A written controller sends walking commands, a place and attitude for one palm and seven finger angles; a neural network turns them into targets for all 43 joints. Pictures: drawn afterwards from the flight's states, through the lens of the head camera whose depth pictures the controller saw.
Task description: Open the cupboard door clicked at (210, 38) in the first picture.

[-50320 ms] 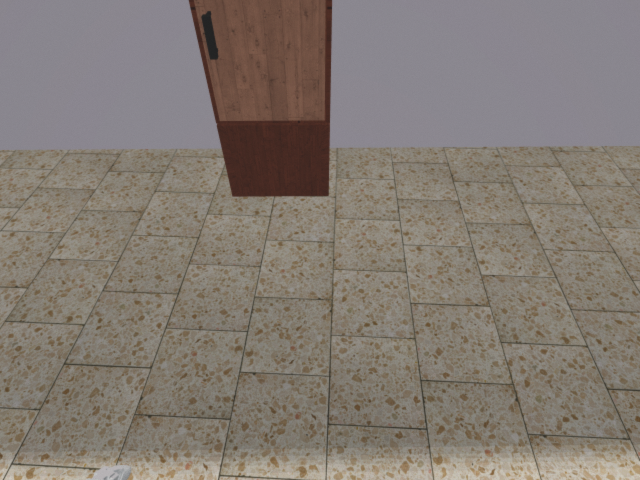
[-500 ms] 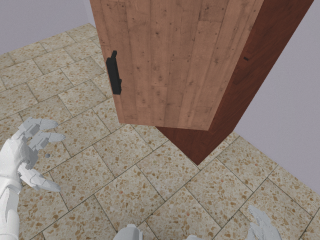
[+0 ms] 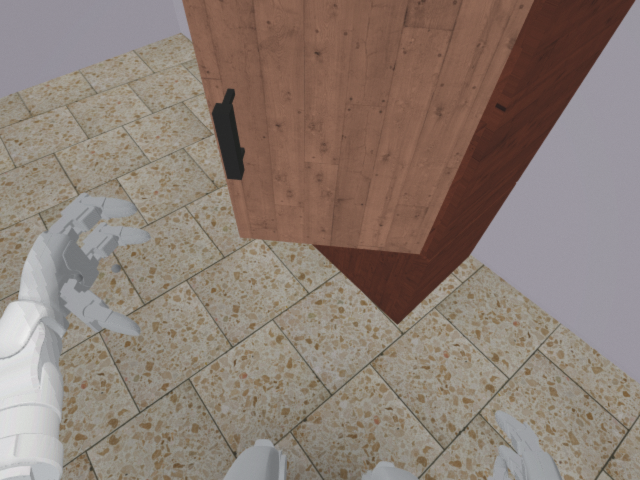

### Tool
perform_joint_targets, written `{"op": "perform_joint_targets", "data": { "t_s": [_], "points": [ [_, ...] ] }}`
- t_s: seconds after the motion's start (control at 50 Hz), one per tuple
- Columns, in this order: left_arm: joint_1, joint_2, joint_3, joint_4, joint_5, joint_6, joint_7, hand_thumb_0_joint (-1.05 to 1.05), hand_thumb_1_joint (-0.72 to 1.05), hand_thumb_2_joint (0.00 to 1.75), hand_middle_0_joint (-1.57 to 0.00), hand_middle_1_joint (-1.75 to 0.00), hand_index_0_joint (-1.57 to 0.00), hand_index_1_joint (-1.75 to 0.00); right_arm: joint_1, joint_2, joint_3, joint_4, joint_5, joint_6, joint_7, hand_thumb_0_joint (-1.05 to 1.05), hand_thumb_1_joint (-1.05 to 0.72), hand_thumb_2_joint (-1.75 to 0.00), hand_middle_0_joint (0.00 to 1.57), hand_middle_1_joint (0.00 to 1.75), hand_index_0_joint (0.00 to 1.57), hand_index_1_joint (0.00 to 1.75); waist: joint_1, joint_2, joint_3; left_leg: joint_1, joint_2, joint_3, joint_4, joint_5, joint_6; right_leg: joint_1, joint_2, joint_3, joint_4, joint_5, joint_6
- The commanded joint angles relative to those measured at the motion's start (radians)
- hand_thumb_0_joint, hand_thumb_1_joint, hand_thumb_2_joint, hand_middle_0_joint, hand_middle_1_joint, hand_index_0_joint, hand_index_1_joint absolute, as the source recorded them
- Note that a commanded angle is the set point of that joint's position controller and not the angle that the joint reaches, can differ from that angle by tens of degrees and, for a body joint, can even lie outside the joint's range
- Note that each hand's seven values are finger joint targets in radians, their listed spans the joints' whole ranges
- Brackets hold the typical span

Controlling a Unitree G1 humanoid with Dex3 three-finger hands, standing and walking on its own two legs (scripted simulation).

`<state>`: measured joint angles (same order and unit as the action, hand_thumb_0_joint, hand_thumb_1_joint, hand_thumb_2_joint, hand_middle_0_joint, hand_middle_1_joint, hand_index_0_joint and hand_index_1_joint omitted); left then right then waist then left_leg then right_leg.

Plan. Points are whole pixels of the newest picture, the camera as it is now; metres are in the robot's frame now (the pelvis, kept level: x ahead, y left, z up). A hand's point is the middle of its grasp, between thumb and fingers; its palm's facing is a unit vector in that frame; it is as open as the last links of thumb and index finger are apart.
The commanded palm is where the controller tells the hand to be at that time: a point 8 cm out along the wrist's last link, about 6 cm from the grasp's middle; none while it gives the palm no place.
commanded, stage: move the hooked fingers beside the handle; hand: left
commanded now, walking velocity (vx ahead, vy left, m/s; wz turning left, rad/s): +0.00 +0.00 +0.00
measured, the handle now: (232, 135) +0.60 +0.18 +0.05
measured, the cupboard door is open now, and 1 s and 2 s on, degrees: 43 43 43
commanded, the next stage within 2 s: none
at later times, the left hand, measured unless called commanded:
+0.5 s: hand (147, 214) +0.42 +0.25 +0.07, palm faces -0.05 -1.00 -0.03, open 14.0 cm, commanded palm +0.41 +0.29 +0.06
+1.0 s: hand (172, 166) +0.50 +0.24 +0.07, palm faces -0.04 -1.00 -0.02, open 14.0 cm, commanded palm +0.50 +0.28 +0.06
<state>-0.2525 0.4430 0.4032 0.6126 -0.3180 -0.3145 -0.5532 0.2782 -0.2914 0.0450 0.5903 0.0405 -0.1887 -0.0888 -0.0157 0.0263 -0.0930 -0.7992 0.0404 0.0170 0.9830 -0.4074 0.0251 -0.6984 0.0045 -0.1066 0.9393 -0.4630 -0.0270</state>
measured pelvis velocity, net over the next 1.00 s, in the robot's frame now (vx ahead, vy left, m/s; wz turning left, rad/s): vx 0.00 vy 0.01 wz -0.05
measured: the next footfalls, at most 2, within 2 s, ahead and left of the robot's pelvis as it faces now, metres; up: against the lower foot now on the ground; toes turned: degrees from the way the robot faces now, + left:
none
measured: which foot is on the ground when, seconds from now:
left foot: down 0.00-1.00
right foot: down 0.00-1.00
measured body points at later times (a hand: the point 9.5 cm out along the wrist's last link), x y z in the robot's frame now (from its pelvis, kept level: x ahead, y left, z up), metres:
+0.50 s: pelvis +0.01 +0.00 -0.01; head +0.09 +0.02 +0.44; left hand +0.41 +0.30 +0.07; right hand +0.07 -0.27 -0.11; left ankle +0.04 +0.10 -0.68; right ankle +0.00 -0.11 -0.68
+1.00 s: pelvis +0.00 +0.01 -0.02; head +0.13 +0.03 +0.41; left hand +0.50 +0.29 +0.07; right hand +0.00 -0.27 -0.12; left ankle +0.04 +0.10 -0.68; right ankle +0.00 -0.11 -0.68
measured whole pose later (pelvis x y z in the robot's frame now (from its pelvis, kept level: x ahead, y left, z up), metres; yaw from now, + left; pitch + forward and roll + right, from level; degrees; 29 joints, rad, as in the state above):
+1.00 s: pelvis +0.00 +0.01 -0.02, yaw -3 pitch +22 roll -4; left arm -0.88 0.66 0.47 1.20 -0.13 -0.37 -0.45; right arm 0.39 -0.30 0.05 0.64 0.02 0.02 -0.05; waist -0.15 0.03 -0.11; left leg -1.03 0.07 0.03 1.09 -0.44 0.03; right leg -0.93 0.03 -0.09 1.03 -0.48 -0.02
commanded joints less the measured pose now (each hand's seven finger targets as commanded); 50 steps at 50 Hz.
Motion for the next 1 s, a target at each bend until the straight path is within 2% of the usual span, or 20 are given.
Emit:
{"op": "perform_joint_targets", "data": {
  "t_s": [0.0,0.02,0.06,0.12,0.22,0.28,0.32,0.38,0.42,0.44,0.5,0.54,0.56,0.66,0.72,0.74,0.8,0.86,0.92,0.98],
  "points": [
    [-0.294,0.268,0.071,-0.145,-0.014,-0.043,0.019,0.00,-0.50,0.30,-0.30,-1.20,-0.30,-1.20,0.040,-0.148,-0.066,-0.121,0.003,-0.021,0.000,0.00,-0.90,-0.90,0.20,0.30,0.20,0.30,-0.018,0.069,-0.298,0.272,-0.022,-0.060,-0.141,0.220,0.004,0.040,0.026,0.072,-0.128,0.225,0.000],
    [-0.312,0.276,0.079,-0.123,-0.012,-0.039,0.029,0.00,-0.50,0.30,-0.30,-1.20,-0.30,-1.20,0.043,-0.150,-0.067,-0.119,0.003,-0.014,0.002,0.00,-0.90,-0.90,0.20,0.30,0.20,0.30,-0.020,0.041,-0.291,0.249,-0.022,-0.057,-0.140,0.203,0.006,0.048,0.024,0.075,-0.132,0.216,0.004],
    [-0.306,0.303,0.104,-0.113,-0.008,-0.045,0.041,0.00,-0.50,0.30,-0.30,-1.20,-0.30,-1.20,0.053,-0.153,-0.068,-0.126,0.000,-0.003,0.007,0.00,-0.90,-0.90,0.20,0.30,0.20,0.30,-0.005,0.053,-0.306,0.242,-0.025,-0.051,-0.136,0.227,0.007,0.070,0.027,0.079,-0.124,0.239,-0.002],
    [-0.348,0.292,0.091,-0.119,0.006,-0.063,0.051,0.00,-0.50,0.30,-0.30,-1.20,-0.30,-1.20,0.067,-0.147,-0.072,-0.126,0.000,0.015,0.015,0.00,-0.90,-0.90,0.20,0.30,0.20,0.30,-0.018,0.073,-0.342,0.266,-0.023,-0.046,-0.131,0.265,0.006,0.073,0.028,0.080,-0.117,0.281,0.003],
    [-0.401,0.320,0.111,-0.032,0.011,-0.080,0.047,0.00,-0.50,0.30,-0.30,-1.20,-0.30,-1.20,0.094,-0.157,-0.077,-0.107,0.000,0.043,0.016,0.00,-0.90,-0.90,0.20,0.30,0.20,0.30,-0.035,0.031,-0.331,0.228,-0.021,-0.038,-0.119,0.251,0.011,0.069,0.033,0.089,-0.118,0.285,0.008],
    [-0.481,0.321,0.094,-0.017,0.025,-0.097,0.040,0.00,-0.50,0.30,-0.30,-1.20,-0.30,-1.20,0.105,-0.156,-0.077,-0.097,-0.003,0.054,0.017,0.00,-0.90,-0.90,0.20,0.30,0.20,0.30,-0.041,0.086,-0.353,0.257,-0.020,-0.045,-0.111,0.272,0.009,0.042,0.035,0.085,-0.105,0.288,0.002],
    [-0.536,0.314,0.071,0.021,0.036,-0.103,0.039,0.00,-0.50,0.30,-0.30,-1.20,-0.30,-1.20,0.113,-0.158,-0.077,-0.083,-0.002,0.063,0.016,0.00,-0.90,-0.90,0.20,0.30,0.20,0.30,-0.057,0.085,-0.338,0.263,-0.016,-0.052,-0.108,0.256,0.009,0.003,0.035,0.081,-0.107,0.263,0.002],
    [-0.577,0.327,0.083,0.053,0.040,-0.117,0.044,0.00,-0.50,0.30,-0.30,-1.20,-0.30,-1.20,0.133,-0.164,-0.082,-0.071,-0.006,0.074,0.016,0.00,-0.90,-0.90,0.20,0.30,0.20,0.30,-0.054,0.084,-0.382,0.291,-0.013,-0.061,-0.098,0.283,0.007,-0.011,0.038,0.078,-0.097,0.269,-0.001],
    [-0.660,0.313,0.050,0.085,0.056,-0.119,0.051,0.00,-0.50,0.30,-0.30,-1.20,-0.30,-1.20,0.136,-0.163,-0.080,-0.056,-0.005,0.081,0.016,0.00,-0.90,-0.90,0.20,0.30,0.20,0.30,-0.074,0.099,-0.364,0.293,-0.010,-0.071,-0.096,0.270,0.006,-0.055,0.036,0.073,-0.092,0.246,0.000],
    [-0.660,0.314,0.053,0.118,0.064,-0.116,0.058,0.00,-0.50,0.30,-0.30,-1.20,-0.30,-1.20,0.143,-0.165,-0.081,-0.053,-0.008,0.087,0.018,0.00,-0.90,-0.90,0.20,0.30,0.20,0.30,-0.071,0.086,-0.362,0.288,-0.010,-0.072,-0.095,0.261,0.006,-0.059,0.035,0.071,-0.094,0.234,0.000],
    [-0.722,0.359,0.077,0.194,0.081,-0.117,0.075,0.00,-0.50,0.30,-0.30,-1.20,-0.30,-1.20,0.157,-0.171,-0.078,-0.044,-0.009,0.104,0.018,0.00,-0.90,-0.90,0.20,0.30,0.20,0.30,-0.078,0.055,-0.359,0.251,-0.009,-0.071,-0.082,0.251,0.008,-0.063,0.037,0.074,-0.084,0.235,0.002],
    [-0.782,0.353,0.058,0.198,0.096,-0.124,0.087,0.00,-0.50,0.30,-0.30,-1.20,-0.30,-1.20,0.161,-0.168,-0.076,-0.043,-0.011,0.112,0.022,0.00,-0.90,-0.90,0.20,0.30,0.20,0.30,-0.086,0.087,-0.376,0.260,-0.009,-0.072,-0.075,0.250,0.009,-0.081,0.036,0.074,-0.078,0.228,0.003],
    [-0.784,0.393,0.096,0.199,0.096,-0.133,0.092,0.00,-0.50,0.30,-0.30,-1.20,-0.30,-1.20,0.168,-0.172,-0.077,-0.047,-0.016,0.116,0.024,0.00,-0.90,-0.90,0.20,0.30,0.20,0.30,-0.071,0.094,-0.408,0.260,-0.010,-0.072,-0.062,0.273,0.009,-0.070,0.041,0.076,-0.064,0.243,-0.003],
    [-0.826,0.434,0.114,0.263,0.118,-0.140,0.101,0.00,-0.50,0.30,-0.30,-1.20,-0.30,-1.20,0.192,-0.172,-0.072,-0.046,-0.019,0.145,0.030,0.00,-0.90,-0.90,0.20,0.30,0.20,0.30,-0.082,0.088,-0.445,0.238,-0.009,-0.065,-0.035,0.321,0.013,-0.054,0.047,0.082,-0.047,0.297,0.002],
    [-0.891,0.419,0.077,0.319,0.132,-0.126,0.097,0.00,-0.50,0.30,-0.30,-1.20,-0.30,-1.20,0.199,-0.175,-0.070,-0.036,-0.017,0.162,0.032,0.00,-0.90,-0.90,0.20,0.30,0.20,0.30,-0.115,0.079,-0.401,0.206,-0.004,-0.064,-0.032,0.269,0.016,-0.093,0.047,0.085,-0.058,0.261,0.010],
    [-0.889,0.460,0.106,0.329,0.138,-0.125,0.101,0.00,-0.50,0.30,-0.30,-1.20,-0.30,-1.20,0.209,-0.183,-0.072,-0.035,-0.017,0.167,0.029,0.00,-0.90,-0.90,0.20,0.30,0.20,0.30,-0.106,0.077,-0.405,0.199,-0.003,-0.067,-0.033,0.265,0.014,-0.092,0.047,0.083,-0.056,0.252,0.007],
    [-0.970,0.495,0.111,0.345,0.143,-0.126,0.099,0.00,-0.50,0.30,-0.30,-1.20,-0.30,-1.20,0.220,-0.186,-0.066,-0.025,-0.019,0.175,0.027,0.00,-0.90,-0.90,0.20,0.30,0.20,0.30,-0.127,0.092,-0.428,0.174,-0.002,-0.065,-0.014,0.253,0.018,-0.094,0.048,0.093,-0.052,0.247,0.010],
    [-1.024,0.474,0.083,0.335,0.151,-0.132,0.098,0.00,-0.50,0.30,-0.30,-1.20,-0.30,-1.20,0.238,-0.183,-0.065,-0.019,-0.025,0.180,0.029,0.00,-0.90,-0.90,0.20,0.30,0.20,0.30,-0.138,0.148,-0.460,0.226,0.001,-0.077,-0.004,0.300,0.015,-0.141,0.053,0.082,-0.037,0.256,0.003],
    [-1.037,0.508,0.099,0.395,0.160,-0.115,0.101,0.00,-0.50,0.30,-0.30,-1.20,-0.30,-1.20,0.257,-0.193,-0.065,-0.004,-0.026,0.191,0.028,0.00,-0.90,-0.90,0.20,0.30,0.20,0.30,-0.152,0.118,-0.447,0.204,0.006,-0.081,0.003,0.284,0.016,-0.156,0.054,0.083,-0.046,0.243,0.009],
    [-1.078,0.531,0.100,0.396,0.174,-0.108,0.105,0.00,-0.50,0.30,-0.30,-1.20,-0.30,-1.20,0.274,-0.194,-0.061,-0.003,-0.030,0.200,0.029,0.00,-0.90,-0.90,0.20,0.30,0.20,0.30,-0.153,0.161,-0.488,0.223,0.006,-0.085,0.013,0.324,0.015,-0.166,0.055,0.079,-0.032,0.265,0.006]
  ]
}}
